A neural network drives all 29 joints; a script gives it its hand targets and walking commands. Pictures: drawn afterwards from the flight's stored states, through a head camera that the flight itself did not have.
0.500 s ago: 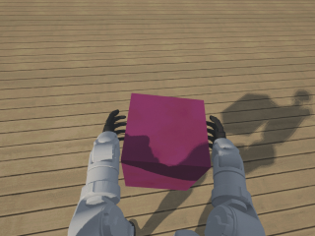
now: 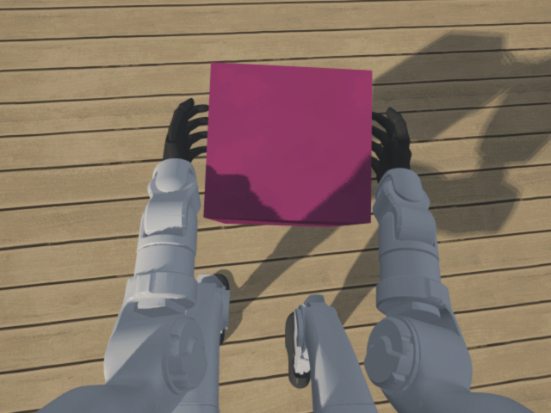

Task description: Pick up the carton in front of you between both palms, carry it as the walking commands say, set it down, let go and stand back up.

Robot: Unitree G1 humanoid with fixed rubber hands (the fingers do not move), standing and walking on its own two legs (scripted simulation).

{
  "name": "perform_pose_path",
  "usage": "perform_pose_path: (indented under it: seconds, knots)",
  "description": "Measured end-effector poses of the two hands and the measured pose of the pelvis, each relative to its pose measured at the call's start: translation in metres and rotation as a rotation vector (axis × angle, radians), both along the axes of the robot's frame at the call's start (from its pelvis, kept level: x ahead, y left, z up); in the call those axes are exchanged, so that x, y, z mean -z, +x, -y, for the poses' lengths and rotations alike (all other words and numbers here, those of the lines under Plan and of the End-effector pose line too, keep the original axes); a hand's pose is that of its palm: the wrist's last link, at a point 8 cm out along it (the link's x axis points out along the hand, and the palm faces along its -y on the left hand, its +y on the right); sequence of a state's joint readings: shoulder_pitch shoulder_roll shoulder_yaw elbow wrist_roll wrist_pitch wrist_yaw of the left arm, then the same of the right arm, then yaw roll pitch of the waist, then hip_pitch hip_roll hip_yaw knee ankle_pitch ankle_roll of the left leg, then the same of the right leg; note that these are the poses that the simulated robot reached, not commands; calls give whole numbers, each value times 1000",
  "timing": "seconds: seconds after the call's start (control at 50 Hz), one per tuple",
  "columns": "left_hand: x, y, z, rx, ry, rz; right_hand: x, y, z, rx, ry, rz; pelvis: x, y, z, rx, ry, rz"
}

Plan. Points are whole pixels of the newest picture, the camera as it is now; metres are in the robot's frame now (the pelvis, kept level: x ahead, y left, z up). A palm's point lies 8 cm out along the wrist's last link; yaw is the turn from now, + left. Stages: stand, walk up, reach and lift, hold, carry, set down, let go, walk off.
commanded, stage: set down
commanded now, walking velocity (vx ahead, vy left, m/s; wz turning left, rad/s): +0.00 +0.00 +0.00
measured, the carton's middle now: (283, 162) +0.46 +0.00 -0.14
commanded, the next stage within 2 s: none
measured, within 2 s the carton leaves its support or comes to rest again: rests again in 1.44 s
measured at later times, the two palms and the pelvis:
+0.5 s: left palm (187, 159) +0.48 +0.17 -0.23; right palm (344, 171) +0.48 -0.12 -0.22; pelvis -0.01 +0.00 -0.12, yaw -3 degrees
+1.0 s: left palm (193, 165) +0.52 +0.19 -0.38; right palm (319, 175) +0.52 -0.11 -0.37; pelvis -0.03 +0.01 -0.22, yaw -4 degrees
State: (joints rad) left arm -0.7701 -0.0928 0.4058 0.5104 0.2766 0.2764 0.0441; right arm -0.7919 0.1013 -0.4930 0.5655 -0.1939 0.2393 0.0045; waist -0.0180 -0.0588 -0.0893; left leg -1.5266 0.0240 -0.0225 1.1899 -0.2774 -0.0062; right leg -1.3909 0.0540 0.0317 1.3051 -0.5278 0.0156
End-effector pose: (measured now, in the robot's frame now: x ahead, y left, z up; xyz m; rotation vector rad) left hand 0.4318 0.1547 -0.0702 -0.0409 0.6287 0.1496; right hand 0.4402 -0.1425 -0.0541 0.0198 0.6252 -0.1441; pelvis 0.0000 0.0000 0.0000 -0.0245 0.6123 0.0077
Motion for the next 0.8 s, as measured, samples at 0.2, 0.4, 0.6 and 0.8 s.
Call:
perform_pose_path:
  seconds: [0.2,0.4,0.6,0.8]
  knots:
    - [55,19,-10,13,24,-58,61,17,-9,-2,5,-55,43,0,10,7,-7,-129]
    - [124,39,-17,26,23,-48,130,33,-16,5,2,-44,94,-7,7,21,-18,-216]
    - [186,55,-24,29,26,-58,191,49,-23,-4,-9,-53,139,-18,-3,30,-31,-238]
    - [249,68,-30,36,36,-78,251,64,-29,-23,-32,-73,180,-28,-9,35,-40,-228]
